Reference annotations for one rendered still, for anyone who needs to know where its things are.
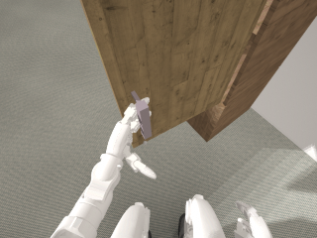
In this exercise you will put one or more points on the robot left forearm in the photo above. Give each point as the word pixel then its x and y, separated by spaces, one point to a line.
pixel 88 212

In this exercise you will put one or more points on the left robot thigh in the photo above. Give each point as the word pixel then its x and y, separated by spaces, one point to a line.
pixel 134 222

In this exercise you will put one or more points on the right robot hand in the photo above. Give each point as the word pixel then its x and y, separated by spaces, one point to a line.
pixel 257 228

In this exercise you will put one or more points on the handle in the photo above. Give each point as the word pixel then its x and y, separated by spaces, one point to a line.
pixel 143 112

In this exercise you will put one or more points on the left robot hand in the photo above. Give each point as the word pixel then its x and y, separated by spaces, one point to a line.
pixel 122 135

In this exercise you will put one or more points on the right robot shin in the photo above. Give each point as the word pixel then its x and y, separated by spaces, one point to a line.
pixel 188 229

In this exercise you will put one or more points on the cupboard door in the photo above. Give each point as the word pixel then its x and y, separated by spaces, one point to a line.
pixel 181 54

